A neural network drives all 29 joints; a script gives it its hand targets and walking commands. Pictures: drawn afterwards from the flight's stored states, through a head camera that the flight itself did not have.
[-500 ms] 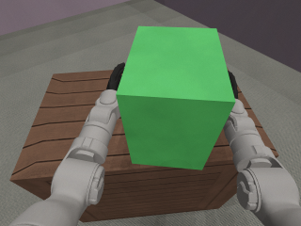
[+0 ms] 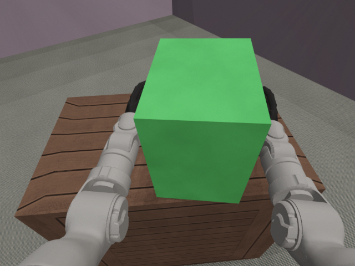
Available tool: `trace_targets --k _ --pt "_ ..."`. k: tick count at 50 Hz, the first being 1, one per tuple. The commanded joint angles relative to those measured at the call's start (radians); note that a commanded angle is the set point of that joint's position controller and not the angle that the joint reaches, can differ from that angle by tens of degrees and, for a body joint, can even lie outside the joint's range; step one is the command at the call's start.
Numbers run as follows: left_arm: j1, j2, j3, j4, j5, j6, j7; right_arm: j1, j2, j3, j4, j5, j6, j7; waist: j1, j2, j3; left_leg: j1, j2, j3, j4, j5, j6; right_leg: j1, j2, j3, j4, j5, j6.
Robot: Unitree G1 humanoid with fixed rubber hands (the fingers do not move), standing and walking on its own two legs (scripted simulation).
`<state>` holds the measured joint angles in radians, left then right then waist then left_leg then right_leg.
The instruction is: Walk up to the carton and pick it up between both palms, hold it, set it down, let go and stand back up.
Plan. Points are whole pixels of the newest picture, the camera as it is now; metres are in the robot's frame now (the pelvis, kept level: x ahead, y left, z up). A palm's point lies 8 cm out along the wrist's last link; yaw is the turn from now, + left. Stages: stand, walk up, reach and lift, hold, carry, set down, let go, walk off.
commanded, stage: reach and lift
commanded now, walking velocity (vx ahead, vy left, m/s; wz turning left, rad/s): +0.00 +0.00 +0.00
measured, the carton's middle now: (200, 123) +0.43 -0.03 +0.10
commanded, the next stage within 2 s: none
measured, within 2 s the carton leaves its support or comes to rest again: neither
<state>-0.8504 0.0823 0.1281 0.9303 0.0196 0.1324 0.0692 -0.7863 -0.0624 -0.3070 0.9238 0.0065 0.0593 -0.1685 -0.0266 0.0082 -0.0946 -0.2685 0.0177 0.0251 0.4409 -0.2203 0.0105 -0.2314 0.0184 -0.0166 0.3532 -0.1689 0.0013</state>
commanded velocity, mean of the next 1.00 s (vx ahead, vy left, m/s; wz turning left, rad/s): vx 0.00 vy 0.00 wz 0.00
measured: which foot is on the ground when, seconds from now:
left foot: down 0.00-1.00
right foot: down 0.00-1.00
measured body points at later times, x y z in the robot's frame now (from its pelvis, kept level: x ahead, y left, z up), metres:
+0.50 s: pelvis -0.01 +0.00 +0.00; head -0.04 +0.01 +0.45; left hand +0.42 +0.13 +0.16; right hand +0.40 -0.18 +0.15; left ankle +0.00 +0.10 -0.74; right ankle +0.01 -0.12 -0.74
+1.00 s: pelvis -0.02 +0.00 +0.00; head -0.07 +0.01 +0.45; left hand +0.40 +0.14 +0.22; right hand +0.40 -0.18 +0.20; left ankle +0.00 +0.10 -0.74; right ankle +0.01 -0.12 -0.74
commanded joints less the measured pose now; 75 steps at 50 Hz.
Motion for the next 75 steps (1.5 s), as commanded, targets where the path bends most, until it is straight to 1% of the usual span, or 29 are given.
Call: trace_targets --k 1,12,13,18,22,23,25,26,28,34,37,38,39,42,45,49,50,51,52,57,59,60,62,64,65,69,71,74,75 --pt "-0.721 -0.679 -0.163 -0.150 0.104 -0.101 -0.162 -0.800 0.618 0.264 -0.141 -0.078 -0.119 0.193 -0.049 -0.053 -0.549 0.245 0.005 -0.029 -0.076 0.340 -0.042 0.237 0.025 -0.044 -0.011 0.420 0.025" --pt "-0.784 -0.630 -0.058 -0.108 0.151 -0.079 -0.180 -0.909 0.594 0.216 -0.202 -0.116 -0.158 0.187 -0.039 -0.091 -0.461 0.200 -0.019 -0.005 -0.125 0.165 -0.007 0.257 0.014 -0.048 -0.038 0.322 0.038" --pt "-0.891 -0.630 -0.122 -0.274 0.107 -0.099 -0.167 -0.932 0.626 0.216 -0.216 -0.087 -0.157 0.186 -0.033 -0.023 -0.588 0.225 -0.022 0.005 -0.110 0.218 -0.016 0.263 0.017 -0.040 -0.014 0.367 0.040" --pt "-0.972 -0.749 -0.253 -0.312 0.043 -0.162 -0.109 -1.052 0.668 0.301 -0.329 -0.052 -0.210 0.200 -0.033 0.023 -0.861 0.258 -0.022 -0.021 -0.045 0.353 -0.051 0.232 0.029 -0.053 0.010 0.447 0.036" --pt "-1.013 -0.715 -0.254 -0.312 0.028 -0.141 -0.098 -1.007 0.620 0.271 -0.226 -0.067 -0.187 0.197 -0.053 -0.029 -0.712 0.259 -0.011 -0.031 -0.062 0.274 -0.037 0.164 0.036 -0.069 -0.013 0.313 0.035" --pt "-0.866 -0.692 -0.175 -0.163 0.067 -0.094 -0.100 -0.941 0.605 0.246 -0.114 -0.065 -0.141 0.187 -0.032 -0.061 -0.523 0.221 -0.016 -0.029 -0.098 0.200 -0.022 0.125 0.034 -0.066 -0.041 0.240 0.042" --pt "-0.834 -0.670 -0.169 -0.255 0.085 -0.051 -0.108 -0.893 0.573 0.282 -0.135 -0.033 -0.113 0.185 -0.018 -0.077 -0.496 0.270 -0.008 -0.006 -0.131 0.242 -0.010 0.188 0.038 -0.053 -0.048 0.270 0.043" --pt "-0.884 -0.685 -0.216 -0.372 0.065 -0.052 -0.103 -0.927 0.587 0.314 -0.171 0.012 -0.125 0.186 -0.015 -0.003 -0.598 0.336 -0.007 -0.015 -0.076 0.378 -0.037 0.191 0.048 -0.042 -0.017 0.380 0.029" --pt "-0.817 -0.636 -0.139 -0.240 0.113 0.006 -0.116 -0.883 0.562 0.307 -0.078 0.003 -0.075 0.172 -0.013 -0.059 -0.347 0.284 -0.015 -0.012 -0.111 0.278 -0.025 0.197 0.038 -0.039 -0.061 0.241 0.035" --pt "-0.844 -0.673 -0.192 -0.318 0.064 0.110 -0.101 -1.041 0.589 0.395 -0.235 0.105 -0.016 0.174 0.013 -0.044 -0.437 0.285 -0.027 -0.013 -0.105 0.299 -0.026 0.235 0.047 -0.032 -0.053 0.259 0.040" --pt "-0.925 -0.749 -0.295 -0.505 -0.016 0.119 -0.071 -1.209 0.657 0.502 -0.463 0.188 -0.014 0.171 0.037 -0.012 -0.700 0.309 -0.034 -0.028 -0.040 0.470 -0.030 0.273 0.050 -0.015 -0.011 0.425 0.045" --pt "-0.888 -0.737 -0.271 -0.354 -0.015 0.137 -0.069 -1.220 0.645 0.495 -0.418 0.176 0.004 0.169 0.038 -0.059 -0.595 0.265 -0.041 -0.045 -0.052 0.370 -0.010 0.224 0.041 -0.017 -0.039 0.331 0.046" --pt "-0.963 -0.774 -0.328 -0.575 -0.043 0.138 -0.059 -1.221 0.680 0.519 -0.486 0.211 -0.001 0.173 0.045 -0.017 -0.790 0.369 -0.029 -0.046 -0.034 0.473 -0.026 0.256 0.056 -0.021 -0.016 0.403 0.044" --pt "-1.036 -0.767 -0.317 -0.448 -0.039 0.160 -0.042 -1.276 0.631 0.453 -0.398 0.194 0.027 0.182 0.022 -0.014 -0.623 0.277 -0.027 -0.061 -0.056 0.265 -0.028 0.129 0.052 -0.029 -0.047 0.179 0.032" --pt "-1.008 -0.759 -0.319 -0.504 -0.038 0.210 -0.042 -1.227 0.634 0.451 -0.382 0.215 0.064 0.179 0.018 -0.006 -0.670 0.324 -0.019 -0.057 -0.063 0.292 -0.022 0.134 0.051 -0.029 -0.041 0.213 0.028" --pt "-0.875 -0.618 -0.101 -0.288 0.079 0.301 -0.098 -1.067 0.576 0.339 -0.155 0.159 0.133 0.169 0.012 -0.090 -0.343 0.227 -0.039 -0.016 -0.138 0.090 0.014 0.179 0.024 -0.017 -0.077 0.090 0.043" --pt "-0.927 -0.634 -0.127 -0.378 0.061 0.304 -0.103 -1.065 0.601 0.325 -0.183 0.170 0.137 0.167 0.002 -0.068 -0.379 0.235 -0.032 -0.022 -0.153 0.091 0.013 0.190 0.031 -0.023 -0.065 0.102 0.041" --pt "-0.854 -0.615 -0.108 -0.456 0.061 0.312 -0.108 -1.041 0.619 0.389 -0.227 0.195 0.144 0.157 0.040 -0.086 -0.468 0.272 -0.038 -0.017 -0.129 0.233 0.012 0.289 0.026 -0.001 -0.046 0.271 0.039" --pt "-0.911 -0.605 -0.115 -0.481 0.062 0.322 -0.112 -1.073 0.600 0.401 -0.224 0.224 0.157 0.150 0.019 -0.059 -0.501 0.281 -0.045 -0.016 -0.120 0.287 0.000 0.334 0.033 0.002 -0.035 0.341 0.048" --pt "-0.890 -0.628 -0.112 -0.451 0.069 0.375 -0.117 -1.171 0.585 0.441 -0.313 0.297 0.178 0.138 0.024 -0.023 -0.444 0.309 -0.053 -0.020 -0.076 0.346 -0.010 0.281 0.045 0.000 -0.041 0.302 0.044" --pt "-1.013 -0.682 -0.227 -0.730 -0.006 0.349 -0.105 -1.192 0.670 0.554 -0.512 0.380 0.166 0.128 0.031 0.018 -0.723 0.375 -0.053 -0.034 -0.030 0.544 -0.039 0.389 0.055 0.016 -0.001 0.517 0.044" --pt "-0.904 -0.693 -0.218 -0.549 -0.004 0.372 -0.102 -1.191 0.642 0.534 -0.424 0.365 0.194 0.128 0.006 -0.007 -0.596 0.332 -0.059 -0.047 -0.033 0.506 -0.032 0.354 0.048 0.011 -0.024 0.461 0.047" --pt "-1.013 -0.726 -0.284 -0.668 -0.043 0.364 -0.074 -1.312 0.689 0.582 -0.589 0.407 0.176 0.124 0.022 0.032 -0.744 0.378 -0.048 -0.059 0.015 0.564 -0.047 0.300 0.066 0.003 -0.004 0.473 0.048" --pt "-0.925 -0.777 -0.310 -0.574 -0.049 0.392 -0.079 -1.245 0.657 0.536 -0.522 0.380 0.203 0.124 -0.016 0.018 -0.657 0.362 -0.042 -0.073 -0.008 0.460 -0.042 0.246 0.069 -0.008 -0.032 0.341 0.040" --pt "-0.845 -0.752 -0.261 -0.429 -0.015 0.426 -0.092 -1.230 0.632 0.537 -0.480 0.381 0.232 0.114 -0.008 -0.007 -0.532 0.318 -0.043 -0.064 -0.041 0.355 -0.031 0.242 0.054 0.001 -0.067 0.251 0.035" --pt "-0.919 -0.646 -0.113 -0.320 0.025 0.471 -0.103 -1.286 0.611 0.449 -0.313 0.342 0.282 0.137 0.034 -0.074 -0.328 0.195 -0.035 -0.056 -0.143 0.014 0.017 0.192 0.039 0.003 -0.091 -0.036 0.021" --pt "-1.036 -0.656 -0.125 -0.446 0.021 0.484 -0.100 -1.354 0.616 0.417 -0.358 0.336 0.281 0.150 0.057 0.007 -0.386 0.168 -0.016 -0.057 -0.172 -0.034 0.013 0.185 0.041 0.002 -0.050 -0.060 0.016" --pt "-1.073 -0.629 -0.115 -0.386 0.000 0.490 -0.096 -1.327 0.602 0.378 -0.251 0.334 0.317 0.154 0.022 -0.014 -0.337 0.122 -0.019 -0.063 -0.198 -0.119 0.018 0.175 0.039 0.003 -0.061 -0.127 0.024" --pt "-1.080 -0.643 -0.137 -0.493 -0.018 0.489 -0.095 -1.353 0.633 0.407 -0.351 0.352 0.305 0.157 0.047 0.000 -0.466 0.152 -0.024 -0.063 -0.179 -0.016 0.020 0.214 0.047 -0.009 -0.031 -0.017 0.036"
